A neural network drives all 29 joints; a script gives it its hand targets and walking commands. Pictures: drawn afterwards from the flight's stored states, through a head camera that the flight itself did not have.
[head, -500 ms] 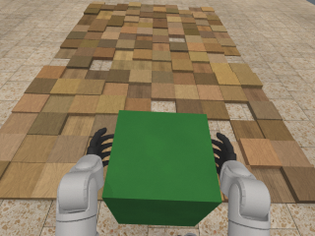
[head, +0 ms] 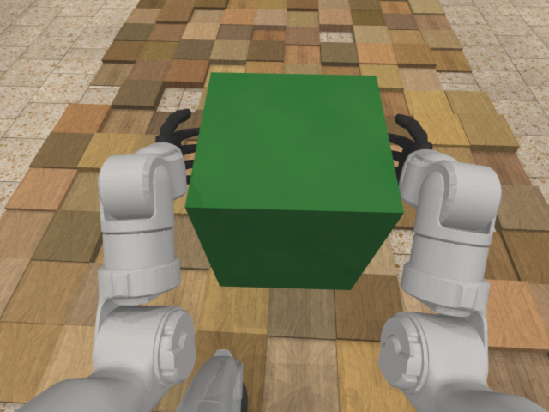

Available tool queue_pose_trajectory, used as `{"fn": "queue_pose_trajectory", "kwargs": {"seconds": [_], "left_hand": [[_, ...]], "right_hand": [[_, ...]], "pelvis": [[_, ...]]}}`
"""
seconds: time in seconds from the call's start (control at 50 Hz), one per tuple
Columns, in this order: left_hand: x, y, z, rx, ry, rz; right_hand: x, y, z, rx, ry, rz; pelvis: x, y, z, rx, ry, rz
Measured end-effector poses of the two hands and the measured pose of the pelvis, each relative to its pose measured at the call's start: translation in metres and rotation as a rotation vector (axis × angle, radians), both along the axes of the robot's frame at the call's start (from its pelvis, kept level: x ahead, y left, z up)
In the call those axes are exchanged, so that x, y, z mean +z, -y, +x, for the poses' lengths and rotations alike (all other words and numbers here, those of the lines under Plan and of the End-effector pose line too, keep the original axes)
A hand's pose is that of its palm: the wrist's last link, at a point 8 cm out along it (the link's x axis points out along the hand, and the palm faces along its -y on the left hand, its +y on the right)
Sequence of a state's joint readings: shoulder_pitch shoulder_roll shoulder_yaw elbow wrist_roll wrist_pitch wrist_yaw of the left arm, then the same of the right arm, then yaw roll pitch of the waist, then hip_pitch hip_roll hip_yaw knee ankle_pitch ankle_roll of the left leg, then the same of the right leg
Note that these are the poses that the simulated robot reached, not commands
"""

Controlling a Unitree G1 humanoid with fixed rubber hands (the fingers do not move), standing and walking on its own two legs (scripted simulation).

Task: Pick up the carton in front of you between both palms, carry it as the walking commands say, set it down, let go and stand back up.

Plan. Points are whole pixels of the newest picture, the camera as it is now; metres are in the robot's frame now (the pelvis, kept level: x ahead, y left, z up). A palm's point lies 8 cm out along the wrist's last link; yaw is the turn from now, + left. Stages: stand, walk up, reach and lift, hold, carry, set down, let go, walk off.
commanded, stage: carry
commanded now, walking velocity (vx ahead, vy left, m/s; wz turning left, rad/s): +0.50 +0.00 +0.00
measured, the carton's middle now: (288, 193) +0.40 +0.01 +0.09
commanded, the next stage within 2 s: none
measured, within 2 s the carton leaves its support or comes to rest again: neither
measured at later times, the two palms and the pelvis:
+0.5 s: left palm out of the picture +0.76 +0.11 +0.22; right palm out of the picture +0.75 -0.19 +0.21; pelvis +0.37 -0.02 +0.02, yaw +0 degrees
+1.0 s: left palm out of the picture +1.05 +0.15 +0.16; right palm out of the picture +1.06 -0.15 +0.17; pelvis +0.69 -0.01 +0.02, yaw +0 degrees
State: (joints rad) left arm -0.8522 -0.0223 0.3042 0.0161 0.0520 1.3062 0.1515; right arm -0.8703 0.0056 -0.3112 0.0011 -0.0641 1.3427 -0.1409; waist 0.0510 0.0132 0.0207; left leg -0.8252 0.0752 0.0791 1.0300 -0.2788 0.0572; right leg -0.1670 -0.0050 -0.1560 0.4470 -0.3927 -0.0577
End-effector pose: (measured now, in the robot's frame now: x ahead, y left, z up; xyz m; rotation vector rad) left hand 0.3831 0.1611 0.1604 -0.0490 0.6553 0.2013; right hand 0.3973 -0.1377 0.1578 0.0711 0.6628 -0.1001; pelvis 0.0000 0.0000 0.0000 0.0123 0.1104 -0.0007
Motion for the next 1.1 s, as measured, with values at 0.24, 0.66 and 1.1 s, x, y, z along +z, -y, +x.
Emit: {"fn": "queue_pose_trajectory", "kwargs": {"seconds": [0.24, 0.66, 1.1], "left_hand": [[-0.007, 0.016, 0.187, -0.101, -0.034, -0.060], [0.033, 0.037, 0.452, 0.000, -0.080, 0.030], [-0.040, 0.010, 0.725, -0.077, -0.151, -0.012]], "right_hand": [[-0.009, 0.015, 0.140, -0.132, -0.036, -0.032], [0.030, 0.038, 0.455, 0.029, -0.080, -0.025], [-0.029, 0.012, 0.706, -0.020, -0.152, -0.102]], "pelvis": [[0.037, -0.026, 0.161, -0.002, 0.006, 0.006], [0.047, 0.040, 0.456, 0.010, 0.029, 0.035], [0.019, 0.003, 0.745, -0.003, 0.031, -0.012]]}}
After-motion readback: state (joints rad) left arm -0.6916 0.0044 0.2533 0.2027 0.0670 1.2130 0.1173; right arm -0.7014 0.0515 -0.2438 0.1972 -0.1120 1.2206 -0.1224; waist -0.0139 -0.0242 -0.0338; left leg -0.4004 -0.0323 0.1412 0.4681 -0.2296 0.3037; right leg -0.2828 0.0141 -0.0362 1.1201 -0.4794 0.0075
